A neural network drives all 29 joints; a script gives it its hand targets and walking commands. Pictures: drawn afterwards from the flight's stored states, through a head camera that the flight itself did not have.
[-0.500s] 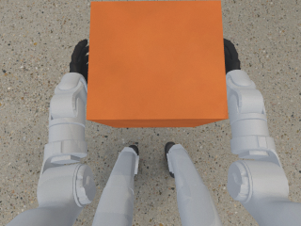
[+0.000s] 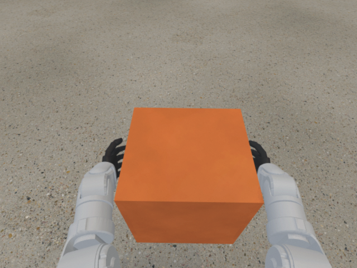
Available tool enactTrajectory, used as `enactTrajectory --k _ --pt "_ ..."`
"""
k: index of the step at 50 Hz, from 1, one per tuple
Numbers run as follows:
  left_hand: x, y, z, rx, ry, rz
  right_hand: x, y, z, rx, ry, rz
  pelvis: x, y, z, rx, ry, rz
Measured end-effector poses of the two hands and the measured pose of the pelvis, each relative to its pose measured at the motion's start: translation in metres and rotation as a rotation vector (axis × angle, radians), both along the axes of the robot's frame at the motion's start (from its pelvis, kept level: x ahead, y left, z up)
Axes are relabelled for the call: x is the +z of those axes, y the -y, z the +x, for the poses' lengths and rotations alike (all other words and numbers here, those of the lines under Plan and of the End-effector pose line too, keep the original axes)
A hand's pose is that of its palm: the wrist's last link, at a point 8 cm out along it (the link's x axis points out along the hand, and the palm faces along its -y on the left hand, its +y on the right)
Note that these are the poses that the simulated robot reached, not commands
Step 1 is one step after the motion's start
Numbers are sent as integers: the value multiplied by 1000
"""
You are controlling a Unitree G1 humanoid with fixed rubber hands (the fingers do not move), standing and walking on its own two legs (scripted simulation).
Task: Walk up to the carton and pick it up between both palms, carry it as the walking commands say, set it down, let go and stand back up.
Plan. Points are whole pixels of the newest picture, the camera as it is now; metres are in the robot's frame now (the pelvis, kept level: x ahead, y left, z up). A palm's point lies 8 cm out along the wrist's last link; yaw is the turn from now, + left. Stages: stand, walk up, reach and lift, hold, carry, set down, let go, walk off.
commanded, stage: reach and lift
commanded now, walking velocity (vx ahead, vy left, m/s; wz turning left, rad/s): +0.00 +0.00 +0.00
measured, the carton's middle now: (186, 179) +0.34 -0.01 -0.03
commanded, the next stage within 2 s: hold in 1.34 s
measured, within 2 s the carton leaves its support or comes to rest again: neither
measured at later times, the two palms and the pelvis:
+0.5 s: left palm (105, 177) +0.30 +0.18 +0.05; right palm (266, 177) +0.30 -0.19 +0.04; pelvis +0.05 +0.01 +0.02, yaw +0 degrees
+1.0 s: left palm (107, 179) +0.30 +0.17 +0.05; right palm (267, 179) +0.30 -0.19 +0.04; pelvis +0.02 +0.00 +0.02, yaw +0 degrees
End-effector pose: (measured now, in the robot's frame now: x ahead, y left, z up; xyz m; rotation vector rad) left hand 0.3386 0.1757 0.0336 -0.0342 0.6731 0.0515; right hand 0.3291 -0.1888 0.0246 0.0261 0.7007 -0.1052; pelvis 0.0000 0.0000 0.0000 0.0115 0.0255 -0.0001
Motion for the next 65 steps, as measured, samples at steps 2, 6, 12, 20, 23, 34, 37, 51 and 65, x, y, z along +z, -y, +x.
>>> enactTrajectory --k 2,6,12,20,23,34,37,51,65 --pt "3 0 -1 -11 -2 23 2 0 -1 4 -3 0 4 -1 7 0 20 -2" --pt "3 0 -6 -16 -14 34 3 -1 -4 18 -15 -15 9 -3 21 -2 42 -4" --pt "2 -2 -19 0 -24 47 7 -4 -10 32 -25 -34 15 -4 39 2 56 -8" --pt "11 -5 -33 16 -5 40 14 -8 -23 10 -6 -3 19 -4 51 9 82 -12" --pt "15 -3 -34 9 1 38 17 -6 -28 3 2 -6 19 -5 51 8 99 -12" --pt "15 6 -32 -20 -13 43 16 4 -36 6 -15 -41 18 -6 36 -11 120 -12" --pt "12 6 -34 -14 -22 42 14 3 -36 11 -24 -41 18 -5 31 -11 114 -11" --pt "14 2 -38 -1 -8 55 15 0 -33 31 -10 -43 17 -3 18 -3 89 -9" --pt "17 3 -47 9 -6 35 20 2 -41 25 -7 -36 17 0 15 -3 122 -9"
